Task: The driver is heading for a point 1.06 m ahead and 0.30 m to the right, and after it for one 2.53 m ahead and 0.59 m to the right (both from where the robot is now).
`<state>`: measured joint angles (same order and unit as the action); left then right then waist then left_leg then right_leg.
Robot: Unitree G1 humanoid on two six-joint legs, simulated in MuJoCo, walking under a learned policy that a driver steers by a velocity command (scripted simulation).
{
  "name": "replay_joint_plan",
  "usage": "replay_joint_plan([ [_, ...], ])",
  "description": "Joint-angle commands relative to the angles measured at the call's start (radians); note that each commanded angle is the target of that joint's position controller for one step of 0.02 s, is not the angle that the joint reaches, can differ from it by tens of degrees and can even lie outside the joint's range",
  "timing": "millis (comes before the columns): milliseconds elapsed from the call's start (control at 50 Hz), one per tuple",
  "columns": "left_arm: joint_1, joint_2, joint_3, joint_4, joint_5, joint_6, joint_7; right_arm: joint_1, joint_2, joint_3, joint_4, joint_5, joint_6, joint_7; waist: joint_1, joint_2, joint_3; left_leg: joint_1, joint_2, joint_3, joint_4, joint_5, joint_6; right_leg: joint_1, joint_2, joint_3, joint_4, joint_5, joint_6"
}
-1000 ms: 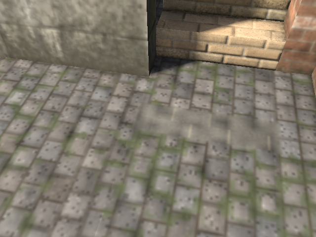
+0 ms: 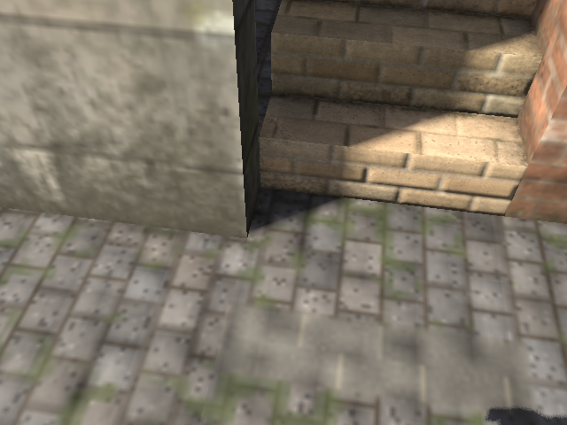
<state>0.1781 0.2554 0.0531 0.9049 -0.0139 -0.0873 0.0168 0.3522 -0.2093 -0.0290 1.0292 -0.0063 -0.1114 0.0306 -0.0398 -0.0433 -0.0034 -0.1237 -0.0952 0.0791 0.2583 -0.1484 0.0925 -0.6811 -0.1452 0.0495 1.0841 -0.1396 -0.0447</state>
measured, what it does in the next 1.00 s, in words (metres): walks ahead: right foot, then left foot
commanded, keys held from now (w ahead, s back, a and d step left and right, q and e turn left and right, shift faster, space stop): w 0.84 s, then w+e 0.16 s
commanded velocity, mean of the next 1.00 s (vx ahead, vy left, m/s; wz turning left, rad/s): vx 0.50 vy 0.00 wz -0.03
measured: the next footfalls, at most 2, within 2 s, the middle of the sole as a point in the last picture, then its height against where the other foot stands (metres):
right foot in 0.30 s outside the picture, level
left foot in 0.86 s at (246, 370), level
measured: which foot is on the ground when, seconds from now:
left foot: down 0.00-0.32, up 0.34-0.84, down 0.86-1.00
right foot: up 0.00-0.28, down 0.30-0.88, up 0.90-1.00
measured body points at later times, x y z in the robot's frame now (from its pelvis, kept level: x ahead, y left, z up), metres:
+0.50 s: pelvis +0.29 -0.07 +0.00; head +0.31 -0.09 +0.45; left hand +0.35 +0.19 -0.13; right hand +0.37 -0.34 -0.14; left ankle +0.29 +0.09 -0.65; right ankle +0.32 -0.15 -0.75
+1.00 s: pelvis +0.56 -0.01 -0.01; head +0.60 +0.01 +0.44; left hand +0.62 +0.26 -0.16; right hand +0.66 -0.28 -0.12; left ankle +0.62 +0.09 -0.75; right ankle +0.47 -0.15 -0.66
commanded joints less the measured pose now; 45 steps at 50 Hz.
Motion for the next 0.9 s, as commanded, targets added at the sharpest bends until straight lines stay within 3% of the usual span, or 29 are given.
replay_joint_plan([
  [20,-0.005,0.037,0.009,-0.051,0.009,-0.001,-0.001,-0.018,-0.136,-0.018,-0.054,0.001,-0.008,-0.022,0.035,0.072,0.067,-0.052,0.287,-0.199,-0.161,0.19,0.144,-0.063,-0.025,0.005,-0.154,0.151,0.024],
  [100,-0.156,0.019,-0.002,-0.094,0.002,-0.011,-0.017,0.06,-0.157,-0.02,-0.037,0.015,0.001,-0.033,-0.019,0.08,0.08,0.018,0.269,-0.151,-0.159,0.183,0.109,-0.02,0.026,-0.044,-0.4,0.267,0.027],
  [200,-0.277,0.026,-0.011,-0.151,-0.009,-0.025,-0.051,0.131,-0.168,-0.027,-0.004,0.02,0.027,-0.038,-0.044,0.093,0.11,0.198,0.338,-0.162,-0.077,0.224,0.104,-0.057,0.055,-0.05,-0.528,0.166,-0.001],
  [240,-0.245,0.048,-0.004,-0.156,-0.01,-0.032,-0.062,0.11,-0.182,-0.034,-0.007,0.021,0.036,-0.042,-0.007,0.112,0.083,0.232,0.355,-0.159,-0.014,0.349,0.086,0.025,0.08,-0.064,-0.563,0.091,-0.03],
  [260,-0.18,0.072,0.008,-0.142,-0.009,-0.035,-0.063,0.086,-0.194,-0.037,-0.014,0.019,0.04,-0.042,0.033,0.132,0.038,0.228,0.347,-0.147,0.055,0.515,0.074,0.138,0.113,-0.089,-0.57,0.067,-0.048],
  [280,-0.035,0.11,0.03,-0.099,-0.008,-0.037,-0.059,0.058,-0.189,-0.034,-0.022,0.016,0.045,-0.042,0.111,0.134,-0.045,0.195,0.305,-0.111,0.214,0.666,0.053,0.331,0.151,-0.117,-0.585,0.076,-0.074],
  [300,0.17,0.175,0.056,-0.044,-0.003,-0.035,-0.05,0.043,-0.163,-0.02,-0.042,0.005,0.045,-0.04,0.191,0.103,-0.181,0.032,0.25,-0.072,0.469,0.581,0.019,0.641,0.08,-0.035,-0.554,0.107,-0.125],
  [320,0.319,0.281,0.082,-0.014,0.019,-0.028,-0.044,0.161,-0.048,0.014,-0.053,0.003,0.025,-0.027,0.166,-0.126,-0.355,-0.396,0.084,-0.025,0.896,0.141,-0.058,1.076,-0.194,0.416,-0.592,-0.027,-0.284],
  [340,0.322,0.217,0.06,-0.01,0.016,-0.025,-0.045,0.169,-0.052,0.017,-0.035,0.018,-0.005,-0.019,0.164,-0.19,-0.434,-0.549,0.028,-0.186,1.075,-0.396,-0.051,1.133,-0.27,0.714,-0.759,-0.086,-0.321],
  [360,0.233,0.155,0.04,-0.02,0.006,-0.026,-0.044,0.068,-0.152,-0.01,-0.066,0.046,-0.023,-0.015,0.149,-0.141,-0.274,-0.636,0.096,-0.211,1.138,-0.356,-0.028,1.003,-0.231,0.579,-0.777,-0.104,-0.258],
  [380,0.124,0.115,0.026,-0.046,0.004,-0.024,-0.043,-0.013,-0.171,-0.015,-0.093,0.053,-0.028,-0.019,0.116,-0.069,-0.159,-0.629,0.156,-0.172,1.103,-0.258,-0.02,0.827,-0.195,0.417,-0.801,-0.029,-0.222],
  [400,0.054,0.081,0.014,-0.055,0.01,-0.026,-0.049,-0.053,-0.162,-0.021,-0.099,0.041,-0.023,-0.028,0.082,0.004,-0.085,-0.582,0.195,-0.153,1.037,-0.183,-0.023,0.671,-0.151,0.308,-0.841,0.053,-0.201],
  [420,0.023,0.056,0.006,-0.055,0.018,-0.031,-0.054,-0.036,-0.144,-0.027,-0.096,0.029,-0.007,-0.033,0.043,-0.01,-0.056,-0.514,0.228,-0.158,0.974,-0.135,-0.024,0.575,-0.11,0.227,-0.875,0.089,-0.18],
  [460,0.036,0.051,0.006,-0.033,0.02,-0.035,-0.06,0.011,-0.093,-0.024,-0.081,0.024,0.022,-0.037,0.013,-0.027,-0.033,-0.446,0.239,-0.144,0.92,-0.096,-0.034,0.486,-0.071,0.15,-0.925,0.13,-0.185],
  [520,0.093,0.097,0.016,-0.002,0.021,-0.037,-0.044,-0.066,-0.103,-0.032,-0.114,0.015,0.035,-0.043,0.013,-0.011,0.013,-0.536,0.251,-0.135,0.807,0.003,-0.06,0.484,-0.067,0.091,-0.961,0.208,-0.199],
  [540,0.105,0.089,0.011,0.001,0.021,-0.033,-0.039,-0.117,-0.112,-0.037,-0.133,0.017,0.037,-0.044,0.022,-0.017,0.025,-0.587,0.255,-0.137,0.753,0.06,-0.066,0.51,-0.064,0.086,-0.966,0.218,-0.192],
  [640,0.155,0.123,0.013,0.01,0.017,-0.025,-0.015,-0.293,-0.095,-0.034,-0.192,0.014,0.026,-0.026,0.064,-0.013,0.054,-0.554,0.224,-0.101,0.452,0.266,-0.077,0.54,-0.03,0.009,-1.001,0.189,-0.159],
  [740,0.202,0.153,0.027,0.04,-0.004,-0.01,-0.006,-0.409,-0.116,-0.03,-0.247,0.025,0.007,-0.012,0.101,-0.001,0.093,-0.558,0.203,-0.1,0.278,0.206,-0.067,0.698,-0.075,0.006,-0.948,0.147,-0.143],
  [800,0.182,0.166,0.039,0.039,-0.003,0.009,0.002,-0.385,-0.147,-0.036,-0.256,0.031,-0.007,0.005,0.07,-0.032,0.07,-0.499,0.183,-0.091,0.241,0.087,-0.038,0.772,-0.113,0.028,-0.853,0.27,-0.127],
  [820,0.149,0.187,0.046,0.025,0.0,0.006,0.004,-0.324,-0.169,-0.045,-0.243,0.02,-0.004,-0.003,0.034,-0.039,0.036,-0.399,0.152,-0.065,0.222,0.055,-0.024,0.764,-0.094,0.007,-0.777,0.427,-0.101],
  [840,0.129,0.189,0.046,0.015,0.012,0.008,0.003,-0.188,-0.204,-0.063,-0.206,0.008,0.0,-0.011,-0.031,-0.036,-0.047,-0.204,0.109,-0.034,0.2,0.067,-0.008,0.725,-0.039,-0.027,-0.628,0.579,-0.072],
  [860,0.12,0.141,0.028,-0.007,0.026,0.005,-0.001,0.028,-0.266,-0.087,-0.15,0.001,0.007,-0.026,-0.108,0.019,-0.198,0.147,0.186,-0.121,0.26,0.099,0.04,0.531,0.019,-0.047,-0.367,0.476,-0.042],
  [880,0.308,0.033,0.002,0.032,0.029,-0.009,-0.026,0.2,-0.313,-0.09,-0.093,-0.096,-0.001,-0.037,-0.069,0.361,-0.355,0.496,0.442,-0.507,0.171,-0.005,0.155,0.175,0.196,-0.128,0.026,-0.039,-0.002],
  [900,0.283,0.083,0.014,0.074,0.04,-0.017,-0.029,0.144,-0.274,-0.087,-0.101,-0.071,0.001,-0.044,-0.063,0.337,-0.337,0.436,0.468,-0.663,0.06,0.018,0.153,0.059,0.23,0.002,0.16,-0.401,-0.028],
])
